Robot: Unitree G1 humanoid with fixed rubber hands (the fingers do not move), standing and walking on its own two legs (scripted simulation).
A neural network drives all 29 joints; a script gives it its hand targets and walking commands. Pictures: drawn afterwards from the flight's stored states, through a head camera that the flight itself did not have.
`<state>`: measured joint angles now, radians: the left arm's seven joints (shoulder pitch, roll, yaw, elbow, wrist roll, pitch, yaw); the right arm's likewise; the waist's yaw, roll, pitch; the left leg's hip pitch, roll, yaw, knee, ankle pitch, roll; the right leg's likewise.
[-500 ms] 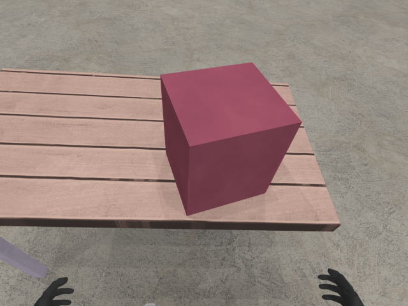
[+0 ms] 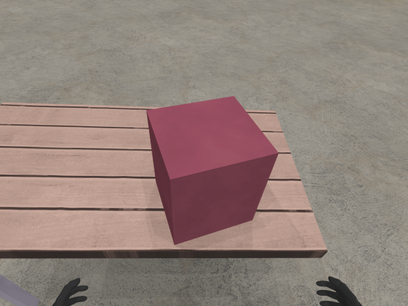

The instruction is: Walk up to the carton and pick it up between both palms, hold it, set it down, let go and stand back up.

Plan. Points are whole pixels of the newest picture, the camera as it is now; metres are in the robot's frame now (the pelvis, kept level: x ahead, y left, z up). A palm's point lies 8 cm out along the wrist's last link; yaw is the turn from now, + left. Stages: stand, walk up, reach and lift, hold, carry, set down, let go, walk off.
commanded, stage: reach and lift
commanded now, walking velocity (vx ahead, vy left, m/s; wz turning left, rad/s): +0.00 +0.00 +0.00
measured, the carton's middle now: (204, 170) +0.43 -0.01 +0.02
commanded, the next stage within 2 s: none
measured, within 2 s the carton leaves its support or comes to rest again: neither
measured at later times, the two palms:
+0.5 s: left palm out of the picture +0.16 +0.22 -0.04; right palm (342, 301) +0.17 -0.27 -0.05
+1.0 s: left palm (104, 291) +0.18 +0.17 -0.01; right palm (344, 281) +0.19 -0.27 -0.02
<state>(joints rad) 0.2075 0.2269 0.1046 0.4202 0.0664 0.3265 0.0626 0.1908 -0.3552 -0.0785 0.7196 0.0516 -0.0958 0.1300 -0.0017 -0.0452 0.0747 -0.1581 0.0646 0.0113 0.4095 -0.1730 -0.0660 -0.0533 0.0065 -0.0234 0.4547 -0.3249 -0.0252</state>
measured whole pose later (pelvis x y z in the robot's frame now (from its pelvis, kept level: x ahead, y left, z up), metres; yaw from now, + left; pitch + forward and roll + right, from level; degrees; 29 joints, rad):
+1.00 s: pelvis +0.01 -0.01 +0.00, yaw -1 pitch -2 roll +1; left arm 0.35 -0.02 0.00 0.16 0.05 0.02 0.23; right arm 0.18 -0.43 0.12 0.66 0.36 -0.33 0.23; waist 0.04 -0.04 -0.05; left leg -0.16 0.08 0.02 0.34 -0.15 -0.09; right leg -0.08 0.03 0.00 0.42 -0.31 -0.05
